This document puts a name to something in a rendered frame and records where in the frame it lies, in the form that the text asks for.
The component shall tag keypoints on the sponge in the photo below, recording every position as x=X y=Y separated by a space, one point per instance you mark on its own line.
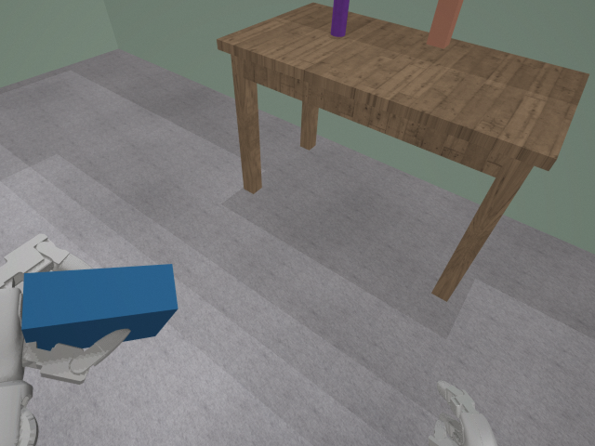
x=79 y=307

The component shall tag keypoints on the robot left hand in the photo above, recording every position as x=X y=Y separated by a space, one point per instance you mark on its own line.
x=63 y=362

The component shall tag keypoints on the robot right hand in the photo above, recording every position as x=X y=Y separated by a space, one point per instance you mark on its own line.
x=472 y=429

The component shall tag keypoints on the table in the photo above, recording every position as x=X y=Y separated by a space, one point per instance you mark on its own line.
x=495 y=112

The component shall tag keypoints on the left robot forearm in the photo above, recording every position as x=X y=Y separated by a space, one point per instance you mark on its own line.
x=18 y=426

